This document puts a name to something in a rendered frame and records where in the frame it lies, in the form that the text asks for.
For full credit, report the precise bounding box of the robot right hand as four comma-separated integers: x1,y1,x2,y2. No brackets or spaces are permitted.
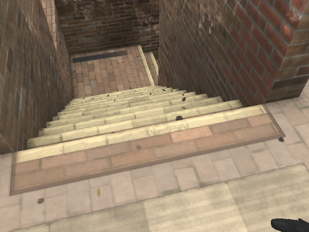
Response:
270,218,309,232

